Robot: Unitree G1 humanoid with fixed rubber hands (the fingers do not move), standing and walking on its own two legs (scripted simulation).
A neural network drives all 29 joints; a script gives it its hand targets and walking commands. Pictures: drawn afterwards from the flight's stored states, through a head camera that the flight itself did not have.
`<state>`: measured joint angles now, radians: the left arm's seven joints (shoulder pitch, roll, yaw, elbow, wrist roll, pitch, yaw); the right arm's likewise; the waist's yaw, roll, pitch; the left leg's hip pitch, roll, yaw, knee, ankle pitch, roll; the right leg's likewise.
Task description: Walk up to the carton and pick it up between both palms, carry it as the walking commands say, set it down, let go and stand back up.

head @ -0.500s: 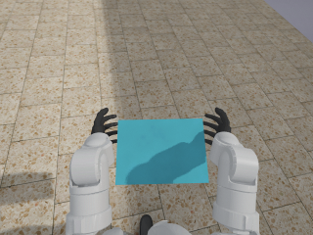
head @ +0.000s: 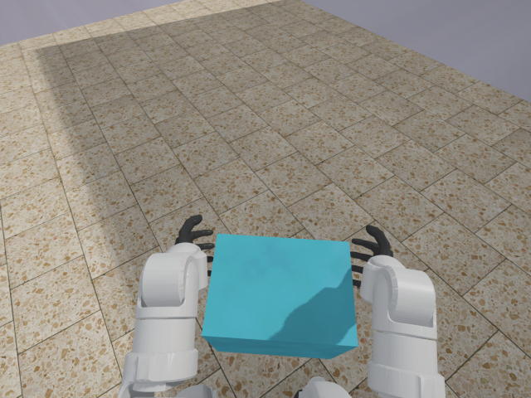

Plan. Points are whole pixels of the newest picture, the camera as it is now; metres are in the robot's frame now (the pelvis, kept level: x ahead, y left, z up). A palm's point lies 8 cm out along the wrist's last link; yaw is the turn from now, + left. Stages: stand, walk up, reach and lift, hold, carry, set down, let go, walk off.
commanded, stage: carry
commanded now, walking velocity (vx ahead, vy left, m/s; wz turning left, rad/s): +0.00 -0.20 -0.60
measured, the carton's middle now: (278, 301) +0.28 -0.02 -0.05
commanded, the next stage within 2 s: none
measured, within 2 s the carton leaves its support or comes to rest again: neither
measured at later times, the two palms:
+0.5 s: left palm (363, 279) +0.24 -0.12 +0.12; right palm out of the picture +0.17 -0.39 +0.12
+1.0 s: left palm out of the picture +0.11 -0.35 +0.11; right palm out of the picture -0.03 -0.60 +0.11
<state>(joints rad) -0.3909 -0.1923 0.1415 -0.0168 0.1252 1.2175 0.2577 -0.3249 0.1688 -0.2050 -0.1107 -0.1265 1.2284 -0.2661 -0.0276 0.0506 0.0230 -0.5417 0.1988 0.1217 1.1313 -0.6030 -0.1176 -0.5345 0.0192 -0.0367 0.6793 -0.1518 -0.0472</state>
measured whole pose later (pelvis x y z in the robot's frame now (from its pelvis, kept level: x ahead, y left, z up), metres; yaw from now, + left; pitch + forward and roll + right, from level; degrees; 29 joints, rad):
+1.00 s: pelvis -0.21 -0.32 +0.03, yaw -35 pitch +3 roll -4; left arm -0.31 -0.16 0.09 -0.25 0.09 1.25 0.34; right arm -0.34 0.18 -0.18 -0.15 -0.13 1.18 -0.17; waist 0.04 0.03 0.00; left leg -0.31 0.21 0.13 0.51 -0.24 -0.06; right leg -0.58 0.10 -0.03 1.06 -0.35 0.03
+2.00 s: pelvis -0.61 -0.53 +0.01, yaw -70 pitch +3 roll +1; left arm -0.39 -0.19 0.15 -0.07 0.14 1.21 0.21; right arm -0.33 0.17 -0.18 -0.16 -0.09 1.20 -0.30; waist -0.05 0.02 0.07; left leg -0.57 0.16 0.14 1.14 -0.59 -0.13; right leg -0.53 0.02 -0.02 0.65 -0.18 -0.04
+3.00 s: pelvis -0.99 -0.49 +0.03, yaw -104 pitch +2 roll -4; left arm -0.29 -0.16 0.08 -0.25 0.08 1.21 0.30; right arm -0.36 0.18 -0.18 -0.18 -0.14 1.18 -0.19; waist 0.02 -0.01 0.01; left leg -0.31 0.20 0.13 0.55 -0.27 -0.04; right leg -0.62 0.13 -0.03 1.12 -0.34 0.06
